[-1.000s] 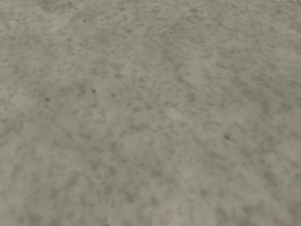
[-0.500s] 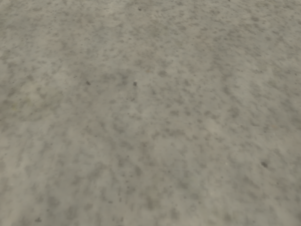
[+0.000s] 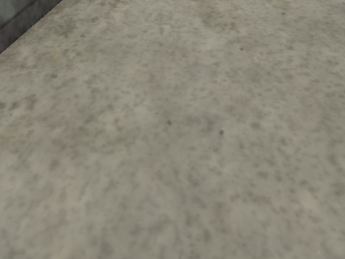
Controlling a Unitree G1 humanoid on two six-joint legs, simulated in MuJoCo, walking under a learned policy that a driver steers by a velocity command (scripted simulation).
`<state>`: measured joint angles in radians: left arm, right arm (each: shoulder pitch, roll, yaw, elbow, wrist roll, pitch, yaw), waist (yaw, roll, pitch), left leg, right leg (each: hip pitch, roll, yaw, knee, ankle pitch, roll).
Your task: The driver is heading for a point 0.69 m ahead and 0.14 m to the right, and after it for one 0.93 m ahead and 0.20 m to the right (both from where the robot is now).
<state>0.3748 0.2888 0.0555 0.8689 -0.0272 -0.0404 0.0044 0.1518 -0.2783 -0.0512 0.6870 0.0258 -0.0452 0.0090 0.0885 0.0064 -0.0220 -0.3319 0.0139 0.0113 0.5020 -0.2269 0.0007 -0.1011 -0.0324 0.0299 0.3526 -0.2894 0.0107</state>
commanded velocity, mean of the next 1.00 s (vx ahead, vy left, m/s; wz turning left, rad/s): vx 0.48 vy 0.00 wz -0.31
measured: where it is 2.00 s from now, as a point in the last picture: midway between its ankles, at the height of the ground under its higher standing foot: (247, 185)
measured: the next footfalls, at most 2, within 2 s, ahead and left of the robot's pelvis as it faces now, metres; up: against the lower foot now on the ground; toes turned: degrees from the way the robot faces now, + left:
left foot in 0.02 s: +0.07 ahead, +0.12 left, +0.00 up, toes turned +0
right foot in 0.50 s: +0.41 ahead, -0.12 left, +0.00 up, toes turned -7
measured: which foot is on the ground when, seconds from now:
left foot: up 0.00-0.00, down 0.02-0.52, up 0.54-0.98, down 1.00-1.00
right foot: down 0.00-0.02, up 0.04-0.48, down 0.50-1.00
